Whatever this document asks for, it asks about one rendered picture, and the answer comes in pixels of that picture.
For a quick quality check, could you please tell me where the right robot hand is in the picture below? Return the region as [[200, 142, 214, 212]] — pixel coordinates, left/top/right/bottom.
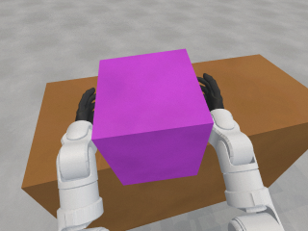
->
[[196, 73, 224, 112]]

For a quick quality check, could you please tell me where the robot right upper arm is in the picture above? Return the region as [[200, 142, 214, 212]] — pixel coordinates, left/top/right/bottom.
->
[[228, 213, 283, 231]]

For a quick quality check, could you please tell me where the carton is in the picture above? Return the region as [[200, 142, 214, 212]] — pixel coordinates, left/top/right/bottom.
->
[[91, 48, 214, 186]]

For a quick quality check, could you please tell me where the right robot forearm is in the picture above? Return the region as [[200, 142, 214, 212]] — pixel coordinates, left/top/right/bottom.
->
[[208, 109, 285, 231]]

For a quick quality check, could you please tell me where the left robot hand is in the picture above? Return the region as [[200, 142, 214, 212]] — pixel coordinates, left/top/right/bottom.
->
[[75, 88, 96, 125]]

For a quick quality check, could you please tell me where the pedestal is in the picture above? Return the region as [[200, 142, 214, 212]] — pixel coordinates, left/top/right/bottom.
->
[[21, 54, 308, 231]]

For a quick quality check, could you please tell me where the left robot forearm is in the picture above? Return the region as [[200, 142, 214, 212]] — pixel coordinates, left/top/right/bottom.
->
[[56, 120, 104, 231]]

